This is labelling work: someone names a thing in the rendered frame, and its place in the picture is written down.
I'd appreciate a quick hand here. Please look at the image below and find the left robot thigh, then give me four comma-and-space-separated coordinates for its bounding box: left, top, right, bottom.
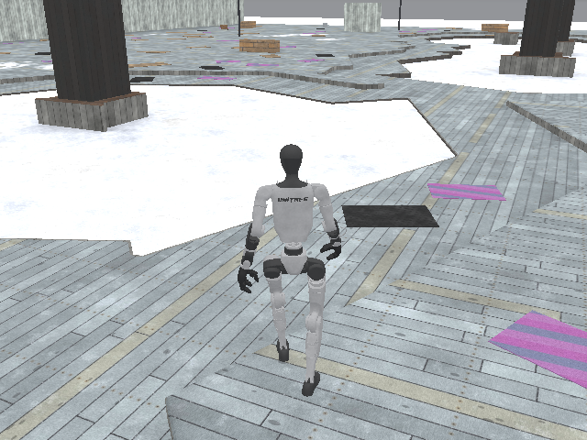
263, 255, 286, 309

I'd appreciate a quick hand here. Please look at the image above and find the right robot upper arm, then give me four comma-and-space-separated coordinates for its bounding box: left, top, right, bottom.
311, 183, 337, 232

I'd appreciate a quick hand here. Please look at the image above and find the left robot upper arm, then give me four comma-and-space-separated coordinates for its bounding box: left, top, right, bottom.
250, 184, 273, 237

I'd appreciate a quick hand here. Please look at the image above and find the left robot hand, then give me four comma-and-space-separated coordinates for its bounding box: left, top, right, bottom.
238, 267, 259, 293

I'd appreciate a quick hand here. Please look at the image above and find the right robot forearm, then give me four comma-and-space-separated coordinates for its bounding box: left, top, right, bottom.
327, 218, 341, 247

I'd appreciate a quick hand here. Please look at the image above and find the left robot forearm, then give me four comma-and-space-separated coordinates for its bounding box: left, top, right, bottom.
240, 223, 260, 270

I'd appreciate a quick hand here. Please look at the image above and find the robot thigh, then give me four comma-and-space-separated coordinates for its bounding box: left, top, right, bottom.
305, 257, 326, 333
263, 255, 286, 309

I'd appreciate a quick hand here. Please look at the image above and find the right robot hand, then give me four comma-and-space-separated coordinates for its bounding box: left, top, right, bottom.
320, 241, 341, 260

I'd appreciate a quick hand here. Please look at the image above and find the right robot thigh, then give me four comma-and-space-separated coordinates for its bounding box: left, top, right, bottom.
305, 257, 326, 333

